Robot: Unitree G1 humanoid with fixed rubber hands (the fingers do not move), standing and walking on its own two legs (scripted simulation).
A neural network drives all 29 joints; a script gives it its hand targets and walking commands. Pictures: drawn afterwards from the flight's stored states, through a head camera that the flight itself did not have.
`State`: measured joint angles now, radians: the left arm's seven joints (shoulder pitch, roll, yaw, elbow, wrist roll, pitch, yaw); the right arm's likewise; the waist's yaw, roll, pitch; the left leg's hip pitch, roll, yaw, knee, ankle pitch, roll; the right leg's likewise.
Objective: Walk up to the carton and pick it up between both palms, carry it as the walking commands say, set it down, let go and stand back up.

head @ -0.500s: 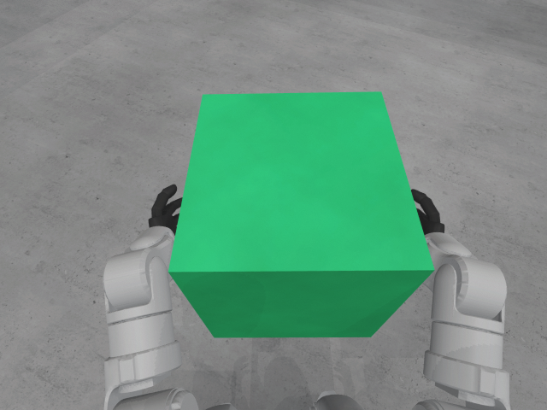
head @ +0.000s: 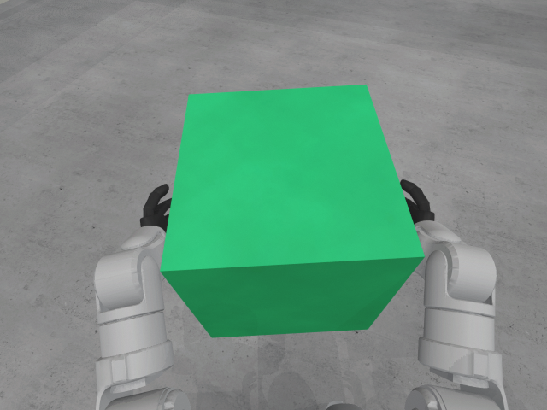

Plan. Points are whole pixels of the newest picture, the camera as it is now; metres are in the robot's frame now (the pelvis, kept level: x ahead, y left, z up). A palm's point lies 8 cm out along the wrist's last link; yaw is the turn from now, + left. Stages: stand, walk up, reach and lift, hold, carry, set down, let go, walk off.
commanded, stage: carry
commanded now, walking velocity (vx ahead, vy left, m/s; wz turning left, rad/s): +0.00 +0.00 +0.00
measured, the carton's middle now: (284, 219) +0.39 +0.01 +0.04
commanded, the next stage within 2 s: hold in 1.50 s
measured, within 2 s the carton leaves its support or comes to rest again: neither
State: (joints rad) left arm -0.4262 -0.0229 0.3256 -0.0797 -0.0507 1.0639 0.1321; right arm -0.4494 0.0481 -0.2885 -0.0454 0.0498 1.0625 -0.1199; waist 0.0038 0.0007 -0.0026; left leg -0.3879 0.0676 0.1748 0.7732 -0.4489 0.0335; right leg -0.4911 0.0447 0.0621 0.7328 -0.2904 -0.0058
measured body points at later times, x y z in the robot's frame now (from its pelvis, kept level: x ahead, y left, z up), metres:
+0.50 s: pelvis -0.05 +0.00 +0.00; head -0.04 +0.00 +0.45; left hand +0.27 +0.19 +0.08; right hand +0.28 -0.17 +0.08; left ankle -0.03 +0.09 -0.71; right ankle +0.04 -0.12 -0.71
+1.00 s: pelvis -0.09 -0.01 +0.00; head -0.10 -0.02 +0.45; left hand +0.23 +0.17 +0.09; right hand +0.23 -0.19 +0.07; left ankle -0.03 +0.09 -0.71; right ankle +0.04 -0.12 -0.71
